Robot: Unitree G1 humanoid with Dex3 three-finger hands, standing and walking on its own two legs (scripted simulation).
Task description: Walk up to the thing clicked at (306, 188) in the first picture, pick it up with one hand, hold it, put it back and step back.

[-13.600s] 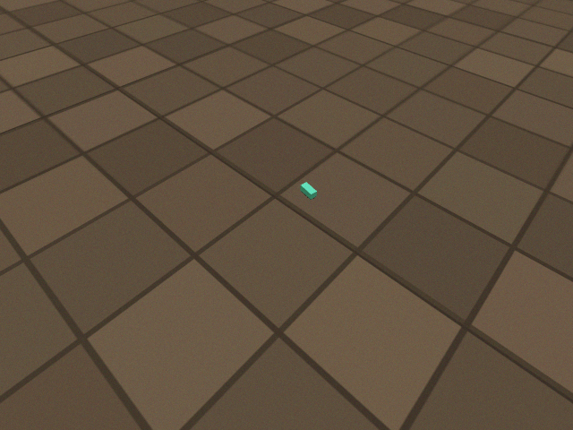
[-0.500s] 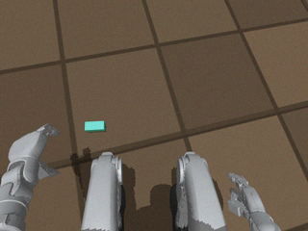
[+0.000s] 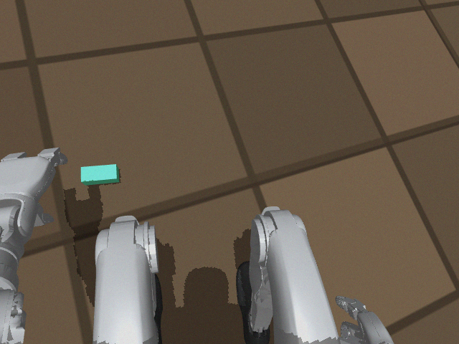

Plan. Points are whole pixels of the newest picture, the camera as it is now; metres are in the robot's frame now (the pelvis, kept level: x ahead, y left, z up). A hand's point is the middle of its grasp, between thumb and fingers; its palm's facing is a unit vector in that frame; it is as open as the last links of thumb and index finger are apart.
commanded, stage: rise first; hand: left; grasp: from above
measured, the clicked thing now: (100, 174) +0.47 +0.26 -0.35
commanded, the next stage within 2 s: none
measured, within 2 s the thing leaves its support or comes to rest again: neither
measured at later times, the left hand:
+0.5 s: hand (56, 186) +0.41 +0.31 -0.21, palm faces -0.45 -0.07 -0.89, open 11.6 cm
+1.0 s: hand (64, 182) +0.42 +0.30 -0.23, palm faces -0.46 -0.08 -0.88, open 11.6 cm
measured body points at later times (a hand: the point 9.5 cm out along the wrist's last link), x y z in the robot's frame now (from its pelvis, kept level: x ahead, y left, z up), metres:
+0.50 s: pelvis +0.01 +0.00 -0.04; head +0.23 +0.06 +0.35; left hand +0.43 +0.31 -0.16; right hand +0.10 -0.28 -0.16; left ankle +0.09 +0.13 -0.33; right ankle +0.10 -0.13 -0.33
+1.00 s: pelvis +0.01 -0.01 -0.05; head +0.25 +0.05 +0.33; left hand +0.44 +0.30 -0.18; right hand +0.09 -0.28 -0.17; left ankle +0.09 +0.13 -0.33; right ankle +0.10 -0.13 -0.33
